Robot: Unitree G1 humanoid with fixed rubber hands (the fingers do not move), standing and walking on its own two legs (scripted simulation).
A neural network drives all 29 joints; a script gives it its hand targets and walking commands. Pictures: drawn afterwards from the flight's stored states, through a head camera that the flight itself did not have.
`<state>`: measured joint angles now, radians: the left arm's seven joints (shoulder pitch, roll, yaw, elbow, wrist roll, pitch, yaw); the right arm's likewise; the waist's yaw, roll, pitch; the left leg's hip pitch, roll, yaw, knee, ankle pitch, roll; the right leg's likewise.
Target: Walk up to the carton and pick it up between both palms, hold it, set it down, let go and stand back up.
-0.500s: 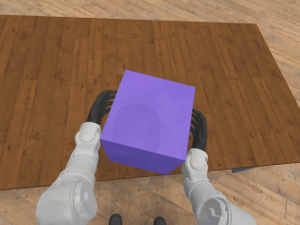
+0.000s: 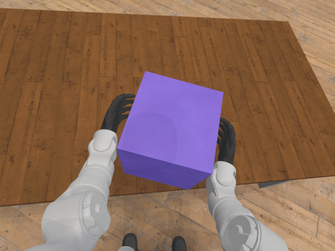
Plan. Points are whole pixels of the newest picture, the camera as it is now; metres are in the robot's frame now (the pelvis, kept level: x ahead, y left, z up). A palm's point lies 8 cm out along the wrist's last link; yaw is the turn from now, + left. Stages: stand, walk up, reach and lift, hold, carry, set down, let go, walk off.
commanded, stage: set down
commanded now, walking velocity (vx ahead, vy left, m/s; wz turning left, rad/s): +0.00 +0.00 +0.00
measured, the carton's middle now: (168, 136) +0.42 -0.02 -0.08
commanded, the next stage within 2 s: none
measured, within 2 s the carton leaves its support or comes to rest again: rests again in 1.14 s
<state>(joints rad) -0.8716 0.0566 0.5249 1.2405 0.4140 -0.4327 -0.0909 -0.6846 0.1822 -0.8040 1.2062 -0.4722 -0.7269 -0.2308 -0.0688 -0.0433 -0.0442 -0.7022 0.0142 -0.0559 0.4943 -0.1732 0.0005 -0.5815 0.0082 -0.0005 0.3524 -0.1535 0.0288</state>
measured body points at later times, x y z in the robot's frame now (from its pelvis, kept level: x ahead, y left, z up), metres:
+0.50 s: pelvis -0.01 +0.01 +0.00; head +0.15 +0.05 +0.42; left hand +0.45 +0.13 -0.04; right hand +0.36 -0.16 -0.04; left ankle +0.01 +0.11 -0.73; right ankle -0.01 -0.15 -0.73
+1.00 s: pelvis -0.01 +0.02 -0.02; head +0.15 +0.07 +0.40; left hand +0.45 +0.13 -0.07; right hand +0.36 -0.15 -0.07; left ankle +0.01 +0.11 -0.73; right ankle -0.01 -0.15 -0.73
